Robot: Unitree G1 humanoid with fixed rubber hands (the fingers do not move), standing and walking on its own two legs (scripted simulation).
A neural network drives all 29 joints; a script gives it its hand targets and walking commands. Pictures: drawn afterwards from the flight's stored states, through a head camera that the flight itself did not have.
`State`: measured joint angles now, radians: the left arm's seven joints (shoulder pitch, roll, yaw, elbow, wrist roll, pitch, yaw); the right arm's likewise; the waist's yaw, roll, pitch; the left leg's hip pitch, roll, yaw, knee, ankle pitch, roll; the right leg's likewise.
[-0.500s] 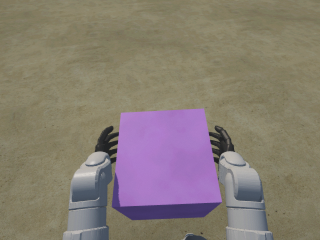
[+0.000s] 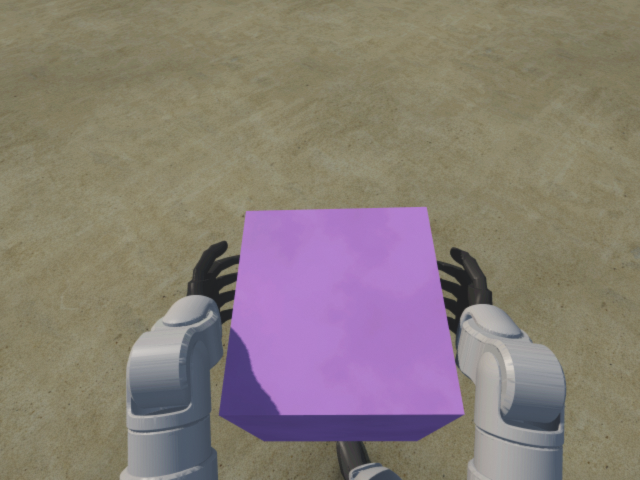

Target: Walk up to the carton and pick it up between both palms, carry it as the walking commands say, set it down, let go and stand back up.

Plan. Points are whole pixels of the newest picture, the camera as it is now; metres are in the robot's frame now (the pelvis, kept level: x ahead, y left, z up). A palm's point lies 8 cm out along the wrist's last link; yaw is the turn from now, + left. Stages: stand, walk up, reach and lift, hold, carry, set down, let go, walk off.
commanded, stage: carry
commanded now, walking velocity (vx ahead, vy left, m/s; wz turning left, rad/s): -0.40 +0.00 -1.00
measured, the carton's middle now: (338, 334) +0.28 -0.01 +0.03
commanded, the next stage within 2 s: none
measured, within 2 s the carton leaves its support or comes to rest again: neither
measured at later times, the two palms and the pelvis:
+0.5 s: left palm out of the picture +0.05 -0.02 +0.06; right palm out of the picture -0.10 -0.27 +0.05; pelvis -0.25 -0.01 +0.01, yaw -27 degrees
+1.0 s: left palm out of the picture -0.18 -0.02 +0.09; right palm out of the picture -0.40 -0.21 +0.09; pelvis -0.48 +0.09 -0.01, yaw -55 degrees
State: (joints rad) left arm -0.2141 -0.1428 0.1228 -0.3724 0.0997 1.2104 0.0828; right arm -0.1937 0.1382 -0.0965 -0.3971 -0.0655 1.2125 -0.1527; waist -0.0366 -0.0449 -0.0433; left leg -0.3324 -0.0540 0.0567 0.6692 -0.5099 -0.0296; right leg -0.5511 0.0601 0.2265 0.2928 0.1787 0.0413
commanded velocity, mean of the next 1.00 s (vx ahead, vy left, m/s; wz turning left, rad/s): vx -0.40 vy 0.00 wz -1.00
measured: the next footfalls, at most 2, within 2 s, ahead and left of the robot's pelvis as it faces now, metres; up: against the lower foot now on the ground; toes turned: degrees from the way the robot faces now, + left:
left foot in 0.02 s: -0.01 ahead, +0.11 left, +0.00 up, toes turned +1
right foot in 0.36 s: -0.21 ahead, -0.19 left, +0.00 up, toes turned -23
